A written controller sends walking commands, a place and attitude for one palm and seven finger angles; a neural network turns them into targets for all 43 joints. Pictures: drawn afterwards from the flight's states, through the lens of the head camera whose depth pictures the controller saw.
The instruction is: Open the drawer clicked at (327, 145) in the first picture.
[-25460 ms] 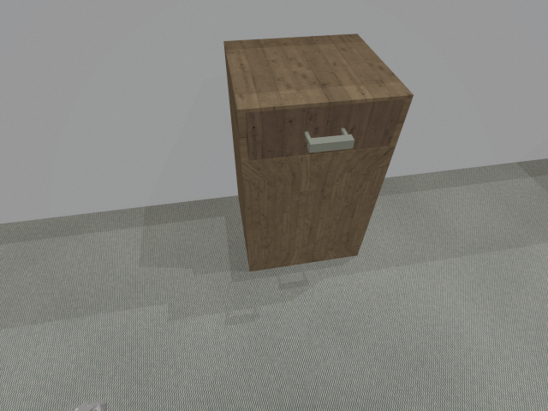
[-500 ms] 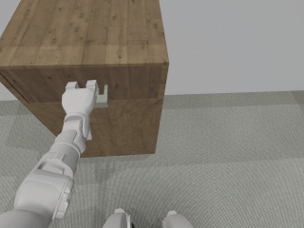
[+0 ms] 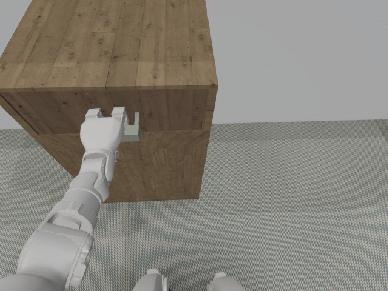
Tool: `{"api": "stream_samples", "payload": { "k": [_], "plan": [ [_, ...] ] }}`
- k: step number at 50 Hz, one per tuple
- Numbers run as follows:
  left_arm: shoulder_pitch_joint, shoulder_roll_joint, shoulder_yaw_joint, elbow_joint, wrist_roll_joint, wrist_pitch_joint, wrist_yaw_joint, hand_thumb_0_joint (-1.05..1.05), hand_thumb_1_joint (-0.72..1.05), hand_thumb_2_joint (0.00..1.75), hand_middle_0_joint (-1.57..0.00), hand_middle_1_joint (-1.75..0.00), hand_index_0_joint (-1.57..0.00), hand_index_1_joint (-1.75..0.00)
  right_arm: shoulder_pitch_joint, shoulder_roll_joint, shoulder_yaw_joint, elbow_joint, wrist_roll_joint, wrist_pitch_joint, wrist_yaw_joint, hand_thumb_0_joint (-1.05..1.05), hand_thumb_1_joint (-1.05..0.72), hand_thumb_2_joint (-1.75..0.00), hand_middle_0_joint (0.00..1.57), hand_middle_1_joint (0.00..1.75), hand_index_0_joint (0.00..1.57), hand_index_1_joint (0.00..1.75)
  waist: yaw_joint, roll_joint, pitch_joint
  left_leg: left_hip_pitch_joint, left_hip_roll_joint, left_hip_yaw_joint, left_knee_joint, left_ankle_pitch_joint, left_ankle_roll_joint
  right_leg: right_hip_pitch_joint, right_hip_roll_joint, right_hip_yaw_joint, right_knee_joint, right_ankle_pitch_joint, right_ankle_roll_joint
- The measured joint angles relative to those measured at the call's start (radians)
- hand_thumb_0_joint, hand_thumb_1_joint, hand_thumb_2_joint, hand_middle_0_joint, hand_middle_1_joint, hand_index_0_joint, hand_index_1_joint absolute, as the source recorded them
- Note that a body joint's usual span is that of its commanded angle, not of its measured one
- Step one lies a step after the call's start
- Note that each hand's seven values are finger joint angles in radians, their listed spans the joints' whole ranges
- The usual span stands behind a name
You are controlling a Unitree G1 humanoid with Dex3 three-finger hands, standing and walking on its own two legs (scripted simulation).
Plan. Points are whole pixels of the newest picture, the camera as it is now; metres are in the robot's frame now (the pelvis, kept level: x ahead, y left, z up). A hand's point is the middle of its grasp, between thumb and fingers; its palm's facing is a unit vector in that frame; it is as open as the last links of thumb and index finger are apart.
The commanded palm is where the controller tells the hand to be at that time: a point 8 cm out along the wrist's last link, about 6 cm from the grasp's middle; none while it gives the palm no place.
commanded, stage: close the thumb around the handle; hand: left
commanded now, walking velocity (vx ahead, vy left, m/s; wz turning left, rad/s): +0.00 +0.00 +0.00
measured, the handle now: (113, 125) +0.49 +0.17 -0.01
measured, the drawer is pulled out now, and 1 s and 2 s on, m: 0.00 0.07 0.20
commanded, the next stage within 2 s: pull the drawer open in 0.28 s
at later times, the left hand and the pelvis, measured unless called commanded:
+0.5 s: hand (110, 147) +0.45 +0.18 -0.03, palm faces -0.05 -0.03 -1.00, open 6.0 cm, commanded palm +0.41 +0.19 +0.03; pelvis +0.00 +0.00 +0.00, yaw +0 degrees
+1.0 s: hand (107, 170) +0.38 +0.18 -0.03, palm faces -0.03 -0.04 -1.00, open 6.0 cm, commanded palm +0.35 +0.19 +0.03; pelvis +0.01 -0.01 +0.01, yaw +0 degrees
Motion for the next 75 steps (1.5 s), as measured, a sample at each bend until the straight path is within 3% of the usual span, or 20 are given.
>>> {"api": "stream_samples", "payload": {
  "k": [9,24,47,75],
  "plan": [
    [0.006,0.006,-0.004,0.001,0.003,-0.015,-0.012,0.0,0.64,0.79,-0.36,-1.31,-0.4,-1.32,0.008,0.001,-0.003,-0.004,-0.001,-0.004,0.0,0.01,-0.91,-0.9,0.2,0.3,0.2,0.3,0.002,0.002,-0.002,-0.001,0.0,-0.002,0.002,-0.002,-0.002,-0.001,0.0,-0.002,0.002,-0.003,-0.002],
    [0.044,0.013,0.01,-0.036,0.002,-0.022,-0.008,0.0,0.63,0.79,-0.37,-1.35,-0.42,-1.34,0.013,-0.001,-0.009,0.002,-0.001,-0.001,0.003,0.01,-0.91,-0.9,0.2,0.3,0.2,0.3,0.002,0.003,0.0,0.012,0.005,0.006,-0.004,-0.005,-0.003,0.007,0.005,0.007,-0.001,-0.003,-0.003],
    [0.289,-0.054,-0.05,-0.233,0.011,-0.011,0.03,0.01,0.62,0.81,-0.38,-1.35,-0.42,-1.35,-0.05,0.004,-0.014,-0.029,0.004,0.01,0.007,0.01,-0.91,-0.9,0.2,0.3,0.2,0.3,0.064,-0.002,-0.004,0.122,-0.005,0.007,-0.055,-0.005,-0.006,0.116,-0.004,0.01,-0.046,-0.007,-0.007],
    [0.561,-0.055,-0.092,-0.488,-0.001,0.005,0.024,0.01,0.61,0.81,-0.38,-1.35,-0.42,-1.35,-0.089,0.002,-0.001,-0.061,0.007,-0.003,0.004,0.01,-0.91,-0.9,0.2,0.3,0.2,0.3,0.09,-0.001,0.008,0.184,-0.008,0.006,-0.062,-0.002,-0.014,0.171,-0.006,0.01,-0.039,-0.012,-0.015]
  ]
}}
